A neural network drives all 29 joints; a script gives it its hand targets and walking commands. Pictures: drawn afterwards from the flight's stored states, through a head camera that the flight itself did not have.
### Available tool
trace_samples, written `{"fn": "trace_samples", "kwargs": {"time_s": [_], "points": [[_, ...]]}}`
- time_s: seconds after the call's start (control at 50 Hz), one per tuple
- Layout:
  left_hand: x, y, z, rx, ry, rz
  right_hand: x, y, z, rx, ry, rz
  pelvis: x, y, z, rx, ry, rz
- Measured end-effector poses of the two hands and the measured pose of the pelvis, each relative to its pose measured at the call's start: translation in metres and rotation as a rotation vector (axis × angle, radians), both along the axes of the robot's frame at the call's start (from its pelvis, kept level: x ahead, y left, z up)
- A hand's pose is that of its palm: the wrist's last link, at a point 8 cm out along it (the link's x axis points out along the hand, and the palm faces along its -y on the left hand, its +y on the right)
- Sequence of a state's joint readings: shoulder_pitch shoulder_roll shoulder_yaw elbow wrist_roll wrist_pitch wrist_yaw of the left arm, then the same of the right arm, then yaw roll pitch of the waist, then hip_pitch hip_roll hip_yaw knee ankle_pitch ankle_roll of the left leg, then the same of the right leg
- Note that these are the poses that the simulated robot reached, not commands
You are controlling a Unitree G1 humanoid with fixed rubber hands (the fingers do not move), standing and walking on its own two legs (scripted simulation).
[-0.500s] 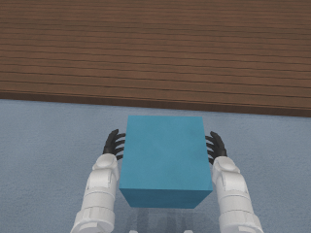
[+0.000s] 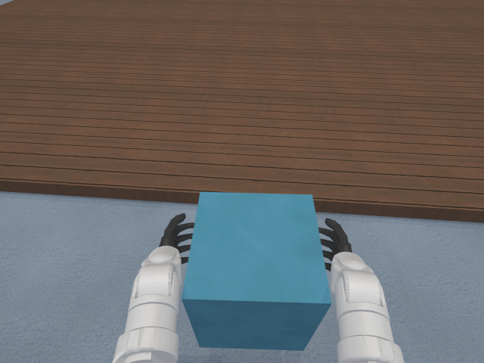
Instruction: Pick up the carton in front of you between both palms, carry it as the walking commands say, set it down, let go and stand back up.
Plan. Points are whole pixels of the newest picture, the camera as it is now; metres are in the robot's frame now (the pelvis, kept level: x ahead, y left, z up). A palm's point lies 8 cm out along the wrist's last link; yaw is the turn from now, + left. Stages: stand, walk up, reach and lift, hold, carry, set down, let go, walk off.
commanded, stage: reach and lift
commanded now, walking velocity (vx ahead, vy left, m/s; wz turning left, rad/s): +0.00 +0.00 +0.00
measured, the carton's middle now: (253, 274) +0.31 +0.00 -0.05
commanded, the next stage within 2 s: hold in 0.78 s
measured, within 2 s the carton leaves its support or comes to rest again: neither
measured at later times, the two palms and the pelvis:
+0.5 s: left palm (169, 246) +0.31 +0.15 +0.04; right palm (340, 250) +0.31 -0.15 +0.04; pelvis +0.02 +0.00 +0.01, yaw +0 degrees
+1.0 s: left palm (164, 245) +0.30 +0.15 +0.06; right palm (343, 250) +0.30 -0.15 +0.06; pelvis +0.02 +0.00 +0.01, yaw +0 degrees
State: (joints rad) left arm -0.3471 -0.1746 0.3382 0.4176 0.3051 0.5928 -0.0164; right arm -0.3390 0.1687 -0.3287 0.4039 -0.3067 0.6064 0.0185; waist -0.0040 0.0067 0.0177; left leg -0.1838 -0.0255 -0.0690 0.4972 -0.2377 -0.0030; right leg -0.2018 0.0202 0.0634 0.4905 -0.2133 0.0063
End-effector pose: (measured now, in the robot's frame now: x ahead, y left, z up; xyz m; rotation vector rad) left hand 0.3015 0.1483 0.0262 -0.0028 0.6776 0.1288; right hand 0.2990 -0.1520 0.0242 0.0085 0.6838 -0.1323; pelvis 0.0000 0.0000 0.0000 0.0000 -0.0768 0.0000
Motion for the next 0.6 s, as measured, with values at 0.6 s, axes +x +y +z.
{"fn": "trace_samples", "kwargs": {"time_s": [0.6], "points": [[0.010, 0.001, 0.013, 0.033, -0.006, -0.024, 0.010, 0.001, 0.014, -0.035, -0.006, 0.027, 0.022, -0.001, 0.008, -0.002, -0.016, 0.002]]}}
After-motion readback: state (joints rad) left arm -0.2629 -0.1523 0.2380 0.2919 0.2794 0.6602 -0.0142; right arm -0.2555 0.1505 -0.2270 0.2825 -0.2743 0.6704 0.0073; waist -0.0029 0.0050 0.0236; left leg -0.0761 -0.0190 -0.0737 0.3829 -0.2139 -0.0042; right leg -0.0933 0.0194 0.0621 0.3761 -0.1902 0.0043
